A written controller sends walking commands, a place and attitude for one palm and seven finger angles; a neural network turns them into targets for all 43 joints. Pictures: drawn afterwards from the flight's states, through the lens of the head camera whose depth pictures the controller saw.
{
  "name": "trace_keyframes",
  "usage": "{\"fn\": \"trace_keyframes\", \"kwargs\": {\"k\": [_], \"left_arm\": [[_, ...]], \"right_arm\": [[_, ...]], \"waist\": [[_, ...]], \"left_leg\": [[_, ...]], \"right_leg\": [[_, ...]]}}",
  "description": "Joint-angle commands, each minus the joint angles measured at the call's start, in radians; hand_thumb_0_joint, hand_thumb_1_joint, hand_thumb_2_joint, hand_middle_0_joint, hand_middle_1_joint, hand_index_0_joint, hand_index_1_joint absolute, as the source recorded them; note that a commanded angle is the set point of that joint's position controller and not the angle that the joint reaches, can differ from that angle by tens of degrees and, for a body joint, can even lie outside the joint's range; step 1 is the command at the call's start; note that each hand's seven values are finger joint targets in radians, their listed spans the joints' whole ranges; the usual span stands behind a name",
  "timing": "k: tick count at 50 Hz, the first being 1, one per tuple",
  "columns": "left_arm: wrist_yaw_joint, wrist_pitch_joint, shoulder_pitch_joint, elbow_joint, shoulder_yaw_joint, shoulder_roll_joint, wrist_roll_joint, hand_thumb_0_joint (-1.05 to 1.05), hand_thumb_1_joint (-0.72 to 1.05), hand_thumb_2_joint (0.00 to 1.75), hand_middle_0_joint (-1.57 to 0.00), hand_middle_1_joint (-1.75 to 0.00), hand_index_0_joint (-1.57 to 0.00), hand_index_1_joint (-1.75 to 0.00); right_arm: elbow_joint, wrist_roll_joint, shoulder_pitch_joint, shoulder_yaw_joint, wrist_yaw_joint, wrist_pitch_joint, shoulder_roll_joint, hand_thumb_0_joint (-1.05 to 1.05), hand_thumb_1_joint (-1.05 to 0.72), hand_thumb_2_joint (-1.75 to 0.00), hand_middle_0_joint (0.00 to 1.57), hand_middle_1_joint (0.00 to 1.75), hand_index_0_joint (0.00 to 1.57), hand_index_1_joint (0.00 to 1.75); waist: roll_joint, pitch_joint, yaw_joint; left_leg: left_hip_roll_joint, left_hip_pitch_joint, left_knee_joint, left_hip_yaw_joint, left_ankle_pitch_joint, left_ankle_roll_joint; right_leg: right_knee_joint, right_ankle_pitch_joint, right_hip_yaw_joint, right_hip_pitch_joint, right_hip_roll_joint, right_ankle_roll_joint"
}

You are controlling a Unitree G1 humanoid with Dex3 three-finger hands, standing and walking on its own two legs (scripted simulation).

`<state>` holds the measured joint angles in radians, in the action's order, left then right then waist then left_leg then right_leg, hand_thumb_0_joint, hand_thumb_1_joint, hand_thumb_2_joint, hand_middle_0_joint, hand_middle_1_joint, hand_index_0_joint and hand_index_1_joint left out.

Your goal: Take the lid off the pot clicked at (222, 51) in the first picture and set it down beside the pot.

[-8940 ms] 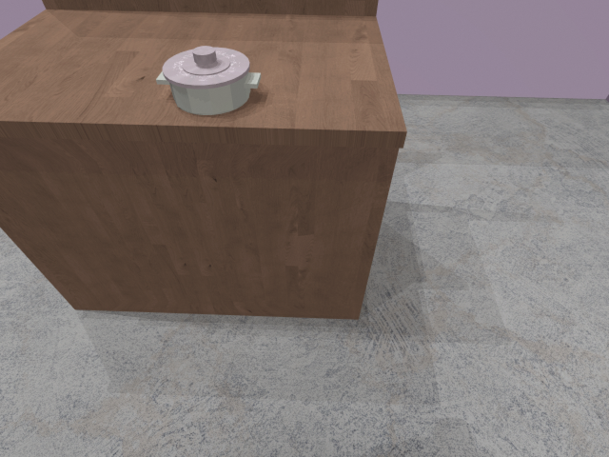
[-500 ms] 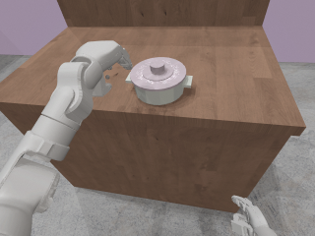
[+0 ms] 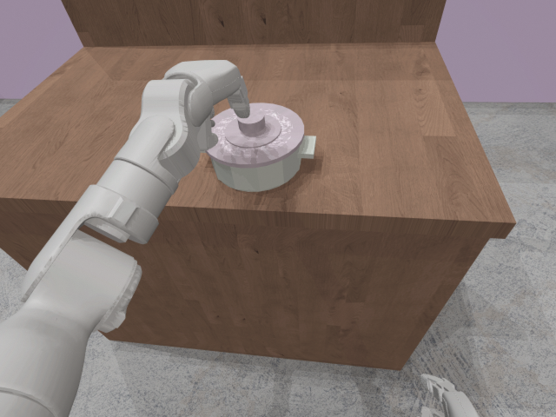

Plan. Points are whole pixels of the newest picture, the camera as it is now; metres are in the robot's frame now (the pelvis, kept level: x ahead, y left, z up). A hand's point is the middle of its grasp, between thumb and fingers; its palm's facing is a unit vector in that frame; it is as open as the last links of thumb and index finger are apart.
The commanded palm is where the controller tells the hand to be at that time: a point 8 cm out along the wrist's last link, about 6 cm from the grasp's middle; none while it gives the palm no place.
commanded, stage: move the open hand above the knob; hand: left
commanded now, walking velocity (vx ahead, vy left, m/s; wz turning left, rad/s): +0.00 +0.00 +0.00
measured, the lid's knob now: (251, 120) +0.55 +0.06 +0.15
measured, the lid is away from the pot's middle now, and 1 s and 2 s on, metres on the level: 0.00 0.00 0.00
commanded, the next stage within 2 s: lower the open fingers around the knob in 1.20 s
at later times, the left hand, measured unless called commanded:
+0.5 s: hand (256, 84) +0.52 +0.04 +0.23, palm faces -0.27 -0.06 -0.96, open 10.0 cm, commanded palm +0.51 +0.06 +0.29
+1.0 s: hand (246, 87) +0.52 +0.05 +0.23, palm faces -0.28 -0.04 -0.96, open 9.9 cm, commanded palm +0.53 +0.07 +0.29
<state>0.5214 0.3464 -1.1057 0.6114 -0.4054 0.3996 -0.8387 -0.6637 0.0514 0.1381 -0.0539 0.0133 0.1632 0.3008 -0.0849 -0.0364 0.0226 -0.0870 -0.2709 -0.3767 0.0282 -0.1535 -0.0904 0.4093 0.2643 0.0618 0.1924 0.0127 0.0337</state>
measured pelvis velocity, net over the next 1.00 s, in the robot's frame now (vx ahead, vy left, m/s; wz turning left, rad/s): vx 0.02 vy -0.01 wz -0.02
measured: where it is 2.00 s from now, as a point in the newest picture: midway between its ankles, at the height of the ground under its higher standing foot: outside the picture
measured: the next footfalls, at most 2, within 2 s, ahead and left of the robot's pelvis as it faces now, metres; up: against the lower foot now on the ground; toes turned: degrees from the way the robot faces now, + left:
none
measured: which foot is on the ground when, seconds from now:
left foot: down 0.00-1.00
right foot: down 0.00-1.00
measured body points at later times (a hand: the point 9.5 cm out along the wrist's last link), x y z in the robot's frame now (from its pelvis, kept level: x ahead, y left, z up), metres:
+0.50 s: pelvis +0.02 -0.01 +0.00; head +0.05 -0.03 +0.45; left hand +0.53 +0.04 +0.29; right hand +0.04 -0.27 -0.14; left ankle +0.02 +0.06 -0.74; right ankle -0.03 -0.10 -0.74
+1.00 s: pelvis +0.02 -0.01 +0.00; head +0.06 -0.03 +0.45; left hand +0.53 +0.05 +0.28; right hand +0.11 -0.28 -0.13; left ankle +0.02 +0.06 -0.74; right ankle -0.03 -0.10 -0.74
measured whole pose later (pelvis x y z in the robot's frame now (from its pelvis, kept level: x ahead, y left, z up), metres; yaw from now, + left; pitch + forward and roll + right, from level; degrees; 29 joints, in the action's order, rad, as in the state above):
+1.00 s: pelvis +0.02 -0.01 +0.00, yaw -1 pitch +8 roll +0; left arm 0.45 0.30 -1.43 1.12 -0.36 0.33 -0.88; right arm -0.73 0.04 0.19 -0.03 -0.01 0.14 0.28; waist -0.05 -0.08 0.11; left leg -0.08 -0.34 -0.36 0.04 -0.17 -0.08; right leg 0.40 0.27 0.04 0.27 0.02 0.04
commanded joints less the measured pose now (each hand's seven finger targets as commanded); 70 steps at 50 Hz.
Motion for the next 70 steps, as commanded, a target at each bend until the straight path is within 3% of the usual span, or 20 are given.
{"fn": "trace_keyframes", "kwargs": {"k": [1, 8, 11, 14, 17, 19, 21, 28, 32, 38, 39, 42, 47, 51, 53, 55, 58, 61, 63, 70], "left_arm": [[-0.079, -0.018, -0.701, -0.010, 0.165, 0.218, -0.045, 0.00, -0.41, 1.74, -0.88, -0.08, -0.88, -0.08], [-0.089, -0.007, -0.680, 0.183, 0.065, 0.053, -0.050, 0.00, -0.41, 1.74, -0.88, -0.08, -0.88, -0.08], [-0.097, -0.011, -0.832, 0.216, 0.133, 0.157, -0.067, 0.00, -0.41, 1.74, -0.88, -0.08, -0.88, -0.08], [-0.116, -0.049, -0.976, 0.160, 0.125, 0.165, -0.060, 0.00, -0.41, 1.74, -0.88, -0.08, -0.88, -0.08], [-0.138, -0.047, -0.929, 0.304, 0.090, 0.098, -0.079, 0.00, -0.41, 1.74, -0.88, -0.08, -0.88, -0.08], [-0.151, -0.019, -0.805, 0.434, 0.172, 0.179, -0.096, 0.00, -0.41, 1.74, -0.88, -0.08, -0.88, -0.08], [-0.151, 0.010, -0.774, 0.504, 0.159, 0.177, -0.100, 0.00, -0.41, 1.74, -0.88, -0.08, -0.88, -0.08], [-0.130, -0.050, -0.907, 0.220, 0.150, 0.182, -0.092, 0.00, -0.41, 1.74, -0.88, -0.08, -0.88, -0.08], [-0.108, -0.039, -0.865, 0.303, 0.144, 0.182, -0.100, 0.00, -0.41, 1.74, -0.88, -0.08, -0.88, -0.08], [-0.096, -0.050, -0.816, 0.263, 0.084, 0.086, -0.066, 0.00, -0.41, 1.74, -0.88, -0.08, -0.88, -0.08], [-0.098, -0.050, -0.853, 0.250, 0.126, 0.139, -0.079, 0.00, -0.41, 1.74, -0.88, -0.08, -0.88, -0.08], [-0.097, -0.044, -0.923, 0.266, 0.088, 0.111, -0.069, 0.00, -0.41, 1.74, -0.88, -0.08, -0.88, -0.08], [-0.120, -0.049, -0.980, 0.306, 0.114, 0.156, -0.072, 0.00, -0.41, 1.74, -0.88, -0.08, -0.88, -0.08], [-0.133, 0.001, -0.883, 0.489, 0.096, 0.126, -0.104, 0.00, -0.41, 1.74, -0.88, -0.08, -0.88, -0.08], [-0.134, 0.008, -0.873, 0.480, 0.105, 0.135, -0.095, 0.00, -0.41, 1.74, -0.88, -0.08, -0.88, -0.08], [-0.127, -0.008, -0.932, 0.385, 0.142, 0.197, -0.110, 0.00, -0.41, 1.74, -0.88, -0.08, -0.88, -0.08], [-0.108, -0.044, -0.951, 0.273, 0.065, 0.083, -0.089, 0.00, -0.41, 1.74, -0.88, -0.08, -0.88, -0.08], [-0.095, -0.035, -0.851, 0.362, 0.141, 0.163, -0.098, 0.00, -0.41, 1.74, -0.88, -0.08, -0.88, -0.08], [-0.091, -0.024, -0.839, 0.388, 0.119, 0.139, -0.065, 0.00, -0.41, 1.74, -0.88, -0.08, -0.88, -0.08], [-0.080, 0.013, -0.958, 0.387, 0.108, 0.118, -0.080, 0.00, -0.41, 1.74, -0.88, -0.08, -0.88, -0.08]], "right_arm": [[0.097, -0.005, -0.051, 0.038, -0.020, -0.055, 0.096, 0.00, -0.90, -0.90, 0.20, 0.30, 0.20, 0.30], [0.075, -0.008, -0.010, 0.052, -0.006, -0.028, 0.105, 0.00, -0.90, -0.90, 0.20, 0.30, 0.20, 0.30], [0.055, -0.012, 0.018, 0.050, -0.022, -0.035, 0.111, 0.00, -0.90, -0.90, 0.20, 0.30, 0.20, 0.30], [0.047, -0.015, 0.049, 0.054, -0.033, -0.060, 0.107, 0.00, -0.90, -0.90, 0.20, 0.30, 0.20, 0.30], [0.011, -0.015, 0.095, 0.058, -0.036, -0.073, 0.106, 0.00, -0.90, -0.90, 0.20, 0.30, 0.20, 0.30], [-0.012, -0.020, 0.120, 0.059, -0.034, -0.062, 0.123, 0.00, -0.90, -0.90, 0.20, 0.30, 0.20, 0.30], [-0.010, -0.014, 0.117, 0.050, -0.036, -0.057, 0.130, 0.00, -0.90, -0.90, 0.20, 0.30, 0.20, 0.30], [0.043, -0.030, 0.123, 0.081, -0.027, -0.068, 0.119, 0.00, -0.90, -0.90, 0.20, 0.30, 0.20, 0.30], [0.024, -0.022, 0.131, 0.081, -0.025, -0.068, 0.122, 0.00, -0.90, -0.90, 0.20, 0.30, 0.20, 0.30], [0.024, -0.021, 0.126, 0.087, -0.009, -0.050, 0.124, 0.00, -0.90, -0.90, 0.20, 0.30, 0.20, 0.30], [0.019, -0.021, 0.121, 0.086, -0.009, -0.046, 0.124, 0.00, -0.90, -0.90, 0.20, 0.30, 0.20, 0.30], [0.017, -0.014, 0.109, 0.079, -0.018, -0.044, 0.118, 0.00, -0.90, -0.90, 0.20, 0.30, 0.20, 0.30], [-0.002, -0.012, 0.108, 0.070, -0.031, -0.050, 0.119, 0.00, -0.90, -0.90, 0.20, 0.30, 0.20, 0.30], [-0.029, -0.010, 0.105, 0.061, -0.033, -0.026, 0.126, 0.00, -0.90, -0.90, 0.20, 0.30, 0.20, 0.30], [-0.026, -0.011, 0.109, 0.063, -0.034, -0.019, 0.134, 0.00, -0.90, -0.90, 0.20, 0.30, 0.20, 0.30], [0.000, -0.017, 0.089, 0.062, -0.030, -0.019, 0.130, 0.00, -0.90, -0.90, 0.20, 0.30, 0.20, 0.30], [0.023, -0.017, 0.098, 0.077, -0.020, -0.023, 0.117, 0.00, -0.90, -0.90, 0.20, 0.30, 0.20, 0.30], [0.006, -0.018, 0.119, 0.080, -0.021, -0.018, 0.129, 0.00, -0.90, -0.90, 0.20, 0.30, 0.20, 0.30], [-0.001, -0.014, 0.129, 0.080, -0.028, -0.013, 0.136, 0.00, -0.90, -0.90, 0.20, 0.30, 0.20, 0.30], [-0.025, -0.018, 0.143, 0.082, -0.019, -0.049, 0.135, 0.00, -0.90, -0.90, 0.20, 0.30, 0.20, 0.30]], "waist": [[0.149, -0.376, 0.030], [0.153, -0.345, 0.060], [0.194, -0.378, 0.078], [0.193, -0.472, 0.098], [0.142, -0.423, 0.107], [0.187, -0.382, 0.082], [0.219, -0.337, 0.083], [0.149, -0.578, 0.078], [0.171, -0.444, 0.086], [0.073, -0.427, 0.098], [0.113, -0.454, 0.098], [0.177, -0.432, 0.119], [0.176, -0.466, 0.125], [0.169, -0.368, 0.131], [0.163, -0.379, 0.127], [0.131, -0.498, 0.108], [0.075, -0.561, 0.113], [0.166, -0.471, 0.108], [0.181, -0.396, 0.117], [0.100, -0.475, 0.114]], "left_leg": [[0.008, 0.258, -0.001, -0.080, 0.255, 0.019], [0.013, 0.241, -0.006, -0.074, 0.278, 0.024], [0.003, 0.210, 0.002, -0.059, 0.216, 0.008], [-0.002, 0.249, 0.000, -0.068, 0.247, 0.004], [0.009, 0.270, -0.011, -0.077, 0.317, 0.011], [0.013, 0.205, -0.003, -0.067, 0.314, 0.011], [0.011, 0.121, 0.015, -0.043, 0.254, 0.008], [0.017, 0.279, -0.049, -0.051, 0.537, -0.008], [0.010, 0.241, -0.037, -0.038, 0.465, -0.013], [0.017, 0.324, -0.066, -0.063, 0.521, -0.002], [0.016, 0.318, -0.063, -0.070, 0.503, -0.002], [0.006, 0.275, -0.045, -0.055, 0.381, -0.009], [0.006, 0.260, -0.038, -0.060, 0.357, -0.006], [0.010, 0.182, -0.032, -0.050, 0.293, 0.003], [0.009, 0.164, -0.034, -0.045, 0.303, 0.004], [0.009, 0.202, -0.045, -0.049, 0.376, 0.003], [0.022, 0.319, -0.081, -0.070, 0.561, 0.007], [0.022, 0.279, -0.072, -0.067, 0.501, -0.001], [0.012, 0.221, -0.053, -0.049, 0.423, -0.006], [0.018, 0.315, -0.060, -0.087, 0.462, 0.008]], "right_leg": [[-0.040, -0.332, -0.064, 0.005, 0.030, 0.018], [-0.042, -0.331, -0.057, 0.035, 0.028, 0.017], [-0.051, -0.352, -0.080, 0.006, 0.027, 0.009], [-0.049, -0.397, -0.093, -0.017, 0.031, 0.003], [-0.045, -0.378, -0.083, 0.065, 0.038, 0.012], [-0.043, -0.380, -0.080, 0.035, 0.039, 0.012], [-0.041, -0.390, -0.082, 0.006, 0.033, 0.005], [-0.020, -0.579, -0.102, -0.075, 0.026, -0.007], [-0.041, -0.526, -0.099, -0.003, 0.031, -0.011], [-0.043, -0.468, -0.083, 0.080, 0.034, 0.001], [-0.040, -0.464, -0.088, 0.064, 0.036, -0.003], [-0.046, -0.450, -0.088, 0.059, 0.033, -0.007], [-0.033, -0.451, -0.097, 0.048, 0.029, -0.002], [-0.036, -0.396, -0.087, 0.088, 0.028, 0.004], [-0.029, -0.424, -0.084, 0.057, 0.026, 0.005], [-0.010, -0.475, -0.100, 0.001, 0.021, 0.003], [-0.008, -0.504, -0.091, 0.040, 0.027, 0.002], [-0.027, -0.463, -0.088, 0.058, 0.037, -0.004], [-0.036, -0.468, -0.080, 0.053, 0.033, -0.002], [-0.037, -0.411, -0.079, 0.103, 0.041, 0.005]]}}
